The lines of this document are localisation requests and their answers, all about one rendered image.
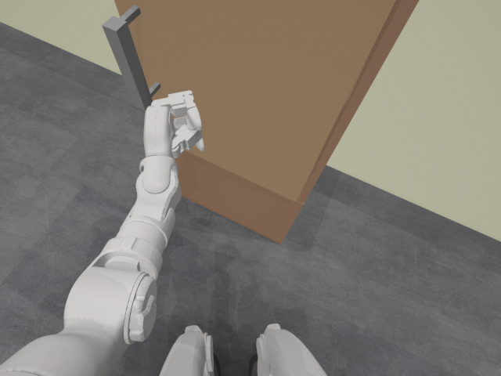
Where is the handle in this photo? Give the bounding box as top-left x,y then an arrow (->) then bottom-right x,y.
102,5 -> 160,111

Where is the robot thigh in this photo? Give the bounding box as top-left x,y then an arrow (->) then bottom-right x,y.
159,331 -> 214,376
256,330 -> 327,376

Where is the robot left forearm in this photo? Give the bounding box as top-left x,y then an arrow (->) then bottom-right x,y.
64,155 -> 182,327

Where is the robot right thigh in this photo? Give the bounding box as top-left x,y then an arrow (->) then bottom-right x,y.
256,330 -> 327,376

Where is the robot left thigh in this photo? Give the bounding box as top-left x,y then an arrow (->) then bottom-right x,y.
159,331 -> 214,376

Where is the left robot upper arm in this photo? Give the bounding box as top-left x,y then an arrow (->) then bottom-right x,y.
0,266 -> 157,376

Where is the cupboard door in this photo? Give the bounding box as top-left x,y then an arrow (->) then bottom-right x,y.
114,0 -> 396,202

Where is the left robot hand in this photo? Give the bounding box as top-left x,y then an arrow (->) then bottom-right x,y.
143,90 -> 204,160

